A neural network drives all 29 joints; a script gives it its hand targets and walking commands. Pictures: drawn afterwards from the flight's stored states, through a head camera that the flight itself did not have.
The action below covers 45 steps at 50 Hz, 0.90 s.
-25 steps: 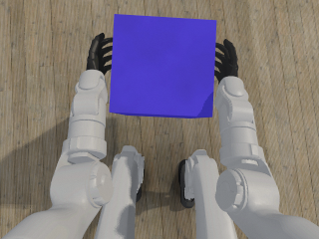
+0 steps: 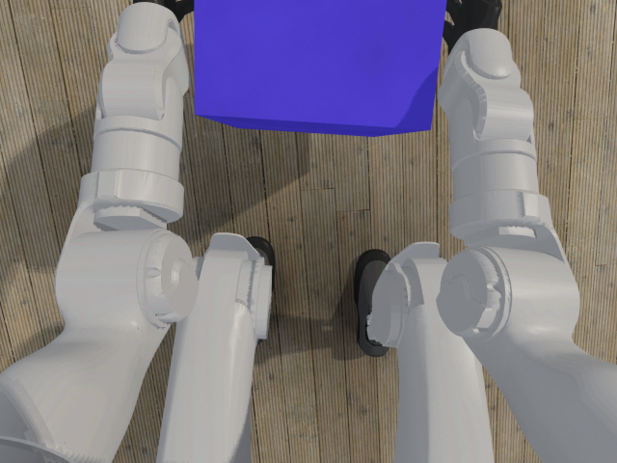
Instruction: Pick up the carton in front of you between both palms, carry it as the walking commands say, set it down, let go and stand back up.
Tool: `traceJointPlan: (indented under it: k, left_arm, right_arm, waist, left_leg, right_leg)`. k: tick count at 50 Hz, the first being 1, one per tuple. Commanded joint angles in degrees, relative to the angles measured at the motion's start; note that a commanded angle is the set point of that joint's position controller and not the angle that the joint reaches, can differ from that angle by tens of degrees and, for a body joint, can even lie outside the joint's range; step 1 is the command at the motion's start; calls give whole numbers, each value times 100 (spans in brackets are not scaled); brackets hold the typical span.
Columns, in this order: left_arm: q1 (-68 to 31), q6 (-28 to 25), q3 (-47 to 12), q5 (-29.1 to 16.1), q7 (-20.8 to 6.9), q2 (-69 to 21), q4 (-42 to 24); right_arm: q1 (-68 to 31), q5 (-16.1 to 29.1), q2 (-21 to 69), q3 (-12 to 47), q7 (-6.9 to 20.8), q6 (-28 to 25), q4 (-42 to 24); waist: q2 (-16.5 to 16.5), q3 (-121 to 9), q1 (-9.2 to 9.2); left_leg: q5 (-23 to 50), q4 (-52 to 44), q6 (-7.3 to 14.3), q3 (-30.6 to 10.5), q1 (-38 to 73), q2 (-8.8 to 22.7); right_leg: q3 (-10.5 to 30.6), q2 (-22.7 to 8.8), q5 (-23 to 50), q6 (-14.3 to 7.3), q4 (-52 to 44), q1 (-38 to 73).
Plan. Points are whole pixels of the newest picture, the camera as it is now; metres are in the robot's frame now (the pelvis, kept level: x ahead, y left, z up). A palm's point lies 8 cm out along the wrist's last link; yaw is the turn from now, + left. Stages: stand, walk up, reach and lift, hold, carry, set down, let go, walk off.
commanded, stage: set down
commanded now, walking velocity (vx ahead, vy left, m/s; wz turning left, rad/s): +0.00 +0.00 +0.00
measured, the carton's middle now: (314, 39) +0.54 +0.04 -0.22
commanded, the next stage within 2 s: none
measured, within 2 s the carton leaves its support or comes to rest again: rests again in 0.56 s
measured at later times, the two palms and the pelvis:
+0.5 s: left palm (178, 22) +0.54 +0.20 -0.21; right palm (444, 40) +0.55 -0.11 -0.21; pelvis +0.00 +0.00 -0.05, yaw +0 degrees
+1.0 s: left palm (180, 28) +0.53 +0.20 -0.23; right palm (445, 44) +0.55 -0.11 -0.22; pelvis -0.01 -0.01 -0.06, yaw +0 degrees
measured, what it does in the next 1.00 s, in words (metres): lowers itself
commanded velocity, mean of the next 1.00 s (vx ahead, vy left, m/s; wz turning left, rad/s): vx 0.00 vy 0.00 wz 0.00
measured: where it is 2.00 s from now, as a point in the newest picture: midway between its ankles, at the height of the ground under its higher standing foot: (313, 315)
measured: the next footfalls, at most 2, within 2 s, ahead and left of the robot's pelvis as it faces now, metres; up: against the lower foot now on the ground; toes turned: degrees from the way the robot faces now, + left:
none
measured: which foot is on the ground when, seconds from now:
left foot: down 0.00-1.00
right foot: down 0.00-1.00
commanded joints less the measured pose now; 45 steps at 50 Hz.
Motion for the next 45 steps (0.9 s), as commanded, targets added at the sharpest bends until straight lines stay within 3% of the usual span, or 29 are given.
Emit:
traceJointPlan:
  k: [1, 5, 9, 12, 19, 32, 45]
  left_arm:
    - [-3371, -227, -2632, -902, -1446, -4966, -183]
    - [-3609, -323, -2829, -1164, -1441, -4766, -224]
    - [-3931, -386, -3200, -1570, -1379, -4721, -647]
    - [-3961, -408, -3262, -1664, -1378, -4778, -715]
    - [-3420, -441, -2809, -1354, -1548, -4891, 113]
    - [-4048, -647, -2424, -1367, -1588, -4214, 381]
    - [-3448, -505, -1851, -895, -1778, -3801, 1178]
  right_arm:
    - [-3858, 837, 4752, 2877, 1454, -186, -131]
    - [-4118, 1073, 4591, 3063, 1398, -285, -175]
    - [-4423, 1427, 4601, 3483, 1276, -375, -523]
    - [-4130, 1443, 4785, 3443, 1246, -368, -293]
    - [-4000, 1282, 4759, 3135, 1358, -434, 143]
    - [-4431, 1402, 4424, 2904, 1258, -580, 609]
    - [-3855, 966, 3888, 2218, 1479, -472, 1385]
  waist:
    - [382, -7012, 138]
    - [385, -7086, 180]
    - [420, -7961, 227]
    - [469, -7868, 228]
    - [282, -6224, 219]
    - [-42, -5440, 416]
    - [22, -3393, 366]
  left_leg:
    - [2068, -577, -217, 260, 4546, -469]
    - [2331, -243, -216, 260, 4626, -409]
    - [2948, 58, -232, 255, 5206, -386]
    - [3109, 145, -222, 244, 5077, -396]
    - [2447, 234, -150, 266, 4012, -419]
    - [1666, 401, -53, 297, 3428, -293]
    - [818, 407, 41, 164, 2660, -299]
  right_leg:
    - [-501, 599, 1542, -77, -480, 2727]
    - [-501, 567, 1732, -86, -165, 2780]
    - [-512, 573, 2207, -103, 120, 3228]
    - [-505, 601, 2397, -126, 258, 3233]
    - [-447, 597, 1884, -142, 282, 2496]
    - [-380, 597, 1414, -130, 450, 2647]
    - [-329, 550, 581, -227, 451, 1824]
